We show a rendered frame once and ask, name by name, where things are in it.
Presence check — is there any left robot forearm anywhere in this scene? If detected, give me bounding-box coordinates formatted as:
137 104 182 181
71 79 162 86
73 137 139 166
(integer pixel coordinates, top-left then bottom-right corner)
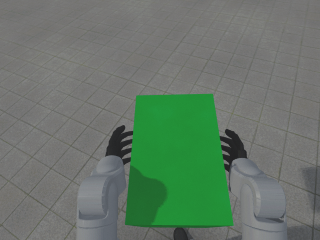
76 155 127 240

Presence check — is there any robot right hand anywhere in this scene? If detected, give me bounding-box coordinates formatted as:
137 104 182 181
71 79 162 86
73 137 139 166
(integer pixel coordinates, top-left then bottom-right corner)
219 129 247 172

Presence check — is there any carton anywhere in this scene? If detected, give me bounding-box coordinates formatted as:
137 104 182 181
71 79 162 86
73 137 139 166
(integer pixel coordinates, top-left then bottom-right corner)
125 93 234 228

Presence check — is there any robot right foot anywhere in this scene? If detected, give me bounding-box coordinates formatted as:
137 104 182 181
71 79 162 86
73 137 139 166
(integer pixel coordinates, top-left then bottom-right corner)
173 227 188 240

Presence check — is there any robot left hand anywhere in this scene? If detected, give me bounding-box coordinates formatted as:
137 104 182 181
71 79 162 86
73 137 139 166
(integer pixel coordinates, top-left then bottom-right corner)
105 125 133 165

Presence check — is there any right robot forearm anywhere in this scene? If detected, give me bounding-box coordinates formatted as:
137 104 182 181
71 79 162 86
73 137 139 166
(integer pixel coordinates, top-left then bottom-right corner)
228 158 288 240

